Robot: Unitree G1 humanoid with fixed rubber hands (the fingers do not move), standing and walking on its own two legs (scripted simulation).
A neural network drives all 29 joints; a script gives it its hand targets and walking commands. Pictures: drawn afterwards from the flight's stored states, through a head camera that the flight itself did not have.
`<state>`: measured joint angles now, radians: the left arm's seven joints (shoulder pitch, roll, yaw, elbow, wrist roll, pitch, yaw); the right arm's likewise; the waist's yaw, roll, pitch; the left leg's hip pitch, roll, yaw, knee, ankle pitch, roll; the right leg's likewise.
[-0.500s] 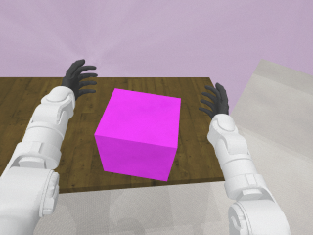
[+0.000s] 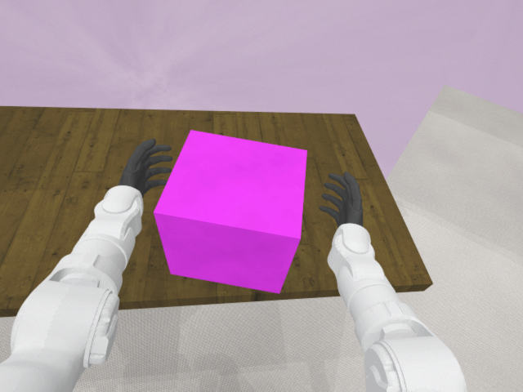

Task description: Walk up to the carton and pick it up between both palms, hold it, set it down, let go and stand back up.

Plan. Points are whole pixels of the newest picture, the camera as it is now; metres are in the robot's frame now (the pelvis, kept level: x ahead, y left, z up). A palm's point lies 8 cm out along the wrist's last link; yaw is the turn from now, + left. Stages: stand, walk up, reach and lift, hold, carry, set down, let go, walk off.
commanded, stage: reach and lift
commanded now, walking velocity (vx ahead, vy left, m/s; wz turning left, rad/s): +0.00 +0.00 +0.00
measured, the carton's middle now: (236, 214) +0.43 +0.01 +0.02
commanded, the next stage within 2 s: none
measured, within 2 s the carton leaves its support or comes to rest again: neither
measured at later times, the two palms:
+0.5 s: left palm (146, 192) +0.45 +0.15 +0.06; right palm (337, 221) +0.39 -0.16 +0.05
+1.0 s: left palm (147, 195) +0.44 +0.15 +0.06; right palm (323, 227) +0.38 -0.13 +0.04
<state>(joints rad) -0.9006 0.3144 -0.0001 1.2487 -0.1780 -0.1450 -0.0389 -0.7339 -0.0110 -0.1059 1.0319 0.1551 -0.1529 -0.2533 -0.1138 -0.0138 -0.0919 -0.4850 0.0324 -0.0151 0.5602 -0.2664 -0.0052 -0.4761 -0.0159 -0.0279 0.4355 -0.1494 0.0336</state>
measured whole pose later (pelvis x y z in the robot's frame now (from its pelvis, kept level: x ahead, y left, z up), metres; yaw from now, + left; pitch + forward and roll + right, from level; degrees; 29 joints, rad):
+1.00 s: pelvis +0.00 +0.01 +0.01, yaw +2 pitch +12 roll -2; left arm -0.96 0.12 0.40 1.31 0.29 -0.33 -0.03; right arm -0.73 0.18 -0.69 1.00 -0.41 -0.39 -0.17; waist -0.07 -0.02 -0.04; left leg -0.48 0.01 -0.04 0.49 -0.22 0.01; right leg -0.44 -0.04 -0.06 0.33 -0.09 0.05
